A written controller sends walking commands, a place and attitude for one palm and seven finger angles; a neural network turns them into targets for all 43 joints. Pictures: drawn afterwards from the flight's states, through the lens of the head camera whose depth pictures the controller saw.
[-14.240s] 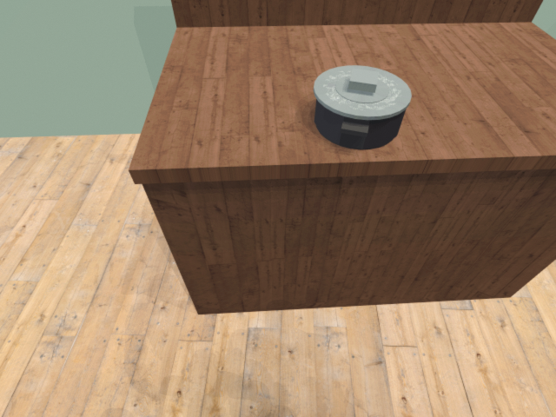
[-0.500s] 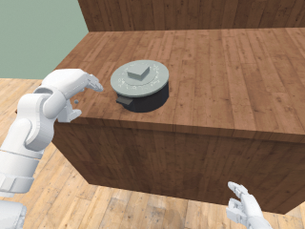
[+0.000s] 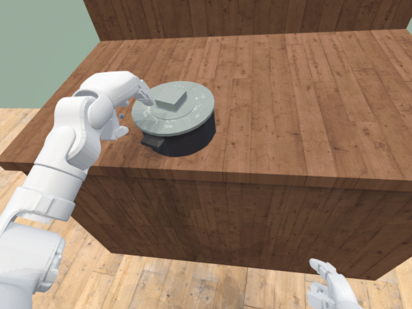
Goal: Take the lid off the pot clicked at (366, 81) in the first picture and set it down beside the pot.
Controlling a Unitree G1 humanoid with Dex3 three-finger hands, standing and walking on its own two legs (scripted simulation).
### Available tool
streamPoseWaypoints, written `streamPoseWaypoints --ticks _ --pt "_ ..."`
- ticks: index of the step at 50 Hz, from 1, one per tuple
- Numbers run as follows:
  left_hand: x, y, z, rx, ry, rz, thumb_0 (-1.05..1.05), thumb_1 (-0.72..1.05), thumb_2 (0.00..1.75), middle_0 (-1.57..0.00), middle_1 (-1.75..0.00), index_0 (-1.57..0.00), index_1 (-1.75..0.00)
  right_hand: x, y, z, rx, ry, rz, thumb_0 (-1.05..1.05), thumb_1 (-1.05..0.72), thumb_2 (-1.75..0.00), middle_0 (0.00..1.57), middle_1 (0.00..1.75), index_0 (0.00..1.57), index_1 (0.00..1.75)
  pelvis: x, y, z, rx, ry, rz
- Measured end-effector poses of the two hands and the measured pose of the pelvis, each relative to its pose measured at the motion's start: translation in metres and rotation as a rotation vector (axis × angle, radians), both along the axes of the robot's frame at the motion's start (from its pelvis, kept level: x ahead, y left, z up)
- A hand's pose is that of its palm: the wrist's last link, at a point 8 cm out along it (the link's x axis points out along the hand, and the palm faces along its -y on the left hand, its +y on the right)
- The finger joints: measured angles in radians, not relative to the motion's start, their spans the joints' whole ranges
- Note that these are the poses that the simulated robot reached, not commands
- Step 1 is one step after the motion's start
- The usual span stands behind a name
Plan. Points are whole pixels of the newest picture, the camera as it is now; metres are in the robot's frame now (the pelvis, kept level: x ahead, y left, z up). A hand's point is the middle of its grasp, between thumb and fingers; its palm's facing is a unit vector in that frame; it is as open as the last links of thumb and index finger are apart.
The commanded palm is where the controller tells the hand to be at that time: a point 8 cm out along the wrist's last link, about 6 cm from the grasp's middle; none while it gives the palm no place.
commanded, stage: move the open hand above the knob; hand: left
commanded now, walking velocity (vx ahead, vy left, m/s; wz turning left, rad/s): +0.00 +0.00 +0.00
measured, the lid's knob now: (171, 98) +0.55 +0.12 +0.12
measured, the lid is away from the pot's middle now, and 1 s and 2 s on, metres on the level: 0.00 0.00 0.00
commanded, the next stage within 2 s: lower the open fingers around the knob in 1.42 s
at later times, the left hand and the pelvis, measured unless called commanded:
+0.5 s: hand (154, 89) +0.48 +0.13 +0.19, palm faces -0.25 -0.02 -0.97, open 10.0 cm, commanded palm +0.47 +0.13 +0.26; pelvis +0.02 +0.00 +0.00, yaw -1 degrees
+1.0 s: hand (169, 76) +0.52 +0.10 +0.20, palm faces -0.28 -0.04 -0.96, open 10.0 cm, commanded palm +0.51 +0.12 +0.26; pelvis +0.03 +0.00 +0.00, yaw -3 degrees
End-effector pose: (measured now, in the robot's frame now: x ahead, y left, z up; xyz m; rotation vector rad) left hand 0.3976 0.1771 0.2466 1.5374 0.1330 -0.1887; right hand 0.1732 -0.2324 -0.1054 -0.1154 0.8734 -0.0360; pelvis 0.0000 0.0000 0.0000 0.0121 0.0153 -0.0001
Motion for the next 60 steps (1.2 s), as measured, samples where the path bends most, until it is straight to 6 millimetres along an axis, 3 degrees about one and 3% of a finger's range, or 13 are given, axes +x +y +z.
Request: streamPoseWaypoints --ticks 19,35,44,50,60 --pt "0.057 -0.037 0.003 0.005 0.033 -0.002 0.00 -0.33 1.54 -0.86 -0.08 -0.87 -0.08 -0.019 -0.010 -0.010 -0.011 0.098 -0.066 0.01 -0.91 -0.90 0.20 0.30 0.19 0.30 0.013 0.000 0.001 0.003 0.040 -0.002" --pt "0.104 -0.067 0.007 0.003 0.080 0.008 0.00 -0.33 1.54 -0.86 -0.08 -0.87 -0.08 -0.068 -0.027 -0.021 -0.037 0.230 -0.174 0.01 -0.91 -0.90 0.20 0.30 0.19 0.30 0.023 -0.002 0.003 0.007 0.078 -0.023" --pt "0.122 -0.073 0.012 -0.006 0.075 0.010 0.00 -0.33 1.54 -0.86 -0.08 -0.86 -0.08 -0.094 -0.036 -0.022 -0.046 0.294 -0.235 0.01 -0.91 -0.90 0.20 0.30 0.19 0.30 0.032 -0.002 0.004 0.010 0.101 -0.043" --pt "0.121 -0.072 0.007 -0.015 0.077 -0.006 0.00 -0.33 1.54 -0.86 -0.08 -0.86 -0.08 -0.091 -0.036 -0.022 -0.042 0.291 -0.236 0.01 -0.91 -0.90 0.20 0.30 0.19 0.30 0.034 -0.002 0.004 0.010 0.098 -0.048" --pt "0.115 -0.058 0.008 -0.007 0.079 0.027 0.00 -0.33 1.54 -0.86 -0.08 -0.86 -0.08 -0.059 -0.028 -0.017 -0.034 0.216 -0.199 0.01 -0.91 -0.90 0.20 0.30 0.19 0.30 0.032 -0.001 0.003 0.008 0.093 -0.037"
